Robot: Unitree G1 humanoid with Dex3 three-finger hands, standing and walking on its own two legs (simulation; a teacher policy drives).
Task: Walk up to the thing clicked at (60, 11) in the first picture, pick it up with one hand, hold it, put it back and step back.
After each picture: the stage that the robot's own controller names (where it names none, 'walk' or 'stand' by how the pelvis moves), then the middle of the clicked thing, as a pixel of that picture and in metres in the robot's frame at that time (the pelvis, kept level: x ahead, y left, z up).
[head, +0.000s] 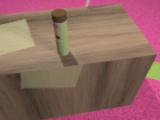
stand; (61, 34) +0.70 +0.13 -0.02
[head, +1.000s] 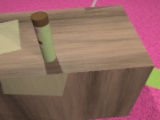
walk; (45, 39) +0.61 +0.22 +0.01
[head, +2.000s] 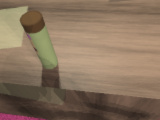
stand; (42, 44) +0.49 +0.19 +0.04
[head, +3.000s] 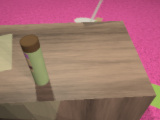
walk; (36, 62) +0.50 +0.22 -0.01
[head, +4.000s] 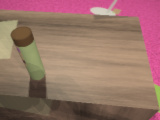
stand; (30, 56) +0.48 +0.23 +0.00
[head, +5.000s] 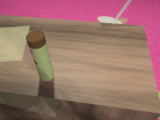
stand; (41, 58) +0.51 +0.21 -0.01
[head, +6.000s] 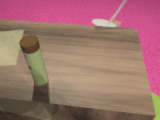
stand; (35, 63) +0.50 +0.23 -0.02
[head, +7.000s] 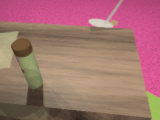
stand; (29, 66) +0.48 +0.25 -0.02
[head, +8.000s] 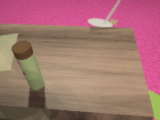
stand; (30, 68) +0.47 +0.25 -0.02
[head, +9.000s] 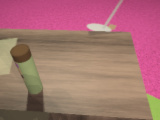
rise first; (28, 71) +0.46 +0.26 -0.02
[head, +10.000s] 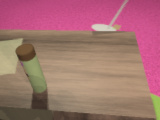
go down; (33, 70) +0.47 +0.26 -0.02
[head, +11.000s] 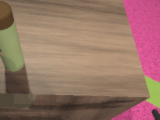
go down; (7, 42) +0.47 +0.23 +0.04
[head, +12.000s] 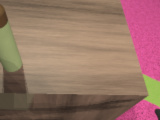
approach; (3, 43) +0.48 +0.24 +0.05
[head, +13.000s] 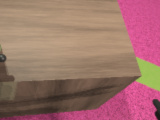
close in; out of the picture +0.50 +0.26 +0.09
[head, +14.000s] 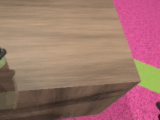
lift; out of the picture +0.48 +0.25 +0.08
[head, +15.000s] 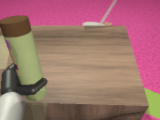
lift; (26, 62) +0.35 +0.18 +0.17
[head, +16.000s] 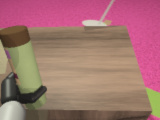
hold; (26, 70) +0.34 +0.18 +0.14
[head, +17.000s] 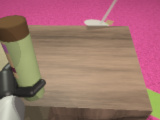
hold; (24, 63) +0.34 +0.18 +0.17
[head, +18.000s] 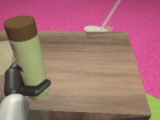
crouch; (31, 63) +0.34 +0.16 +0.18
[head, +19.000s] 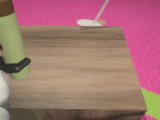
crouch; (10, 42) +0.42 +0.22 +0.18
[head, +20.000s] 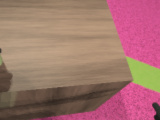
lower; out of the picture +0.50 +0.26 +0.06
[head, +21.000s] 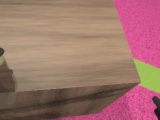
lower; out of the picture +0.49 +0.25 +0.08
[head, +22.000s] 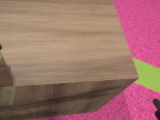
lower; out of the picture +0.50 +0.25 +0.09
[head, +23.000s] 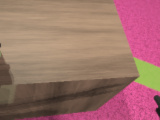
lower; out of the picture +0.50 +0.25 +0.09
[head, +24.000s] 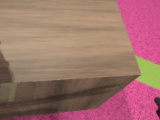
rest; out of the picture +0.51 +0.25 +0.09
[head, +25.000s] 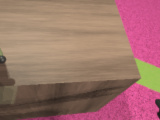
withdraw; out of the picture +0.49 +0.25 +0.09
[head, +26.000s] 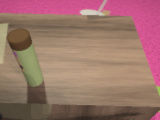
sink last; (28, 61) +0.45 +0.23 +0.03
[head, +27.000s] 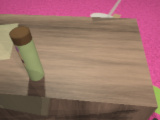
stand; (29, 56) +0.49 +0.26 +0.03
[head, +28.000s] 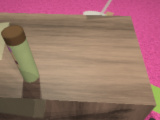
stand; (23, 57) +0.47 +0.25 +0.04
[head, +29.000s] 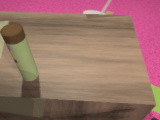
stand; (22, 55) +0.48 +0.25 +0.04
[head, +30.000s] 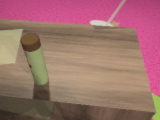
stand; (36, 61) +0.50 +0.22 +0.00
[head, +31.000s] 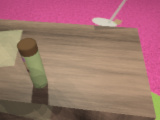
stand; (34, 65) +0.48 +0.23 -0.02
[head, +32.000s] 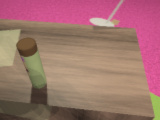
stand; (33, 65) +0.47 +0.23 -0.02
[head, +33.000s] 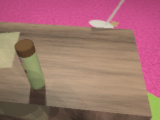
stand; (32, 66) +0.48 +0.24 -0.02
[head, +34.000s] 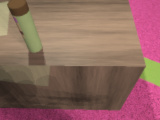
walk; (27, 28) +0.61 +0.25 +0.02
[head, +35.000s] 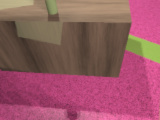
walk; out of the picture +1.01 +0.25 -0.01
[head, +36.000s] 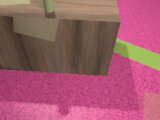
stand; out of the picture +1.11 +0.25 +0.00
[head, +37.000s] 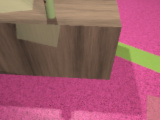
stand; (48, 0) +1.09 +0.25 -0.02
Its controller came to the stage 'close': yes
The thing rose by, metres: 0.22
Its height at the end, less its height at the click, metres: +0.00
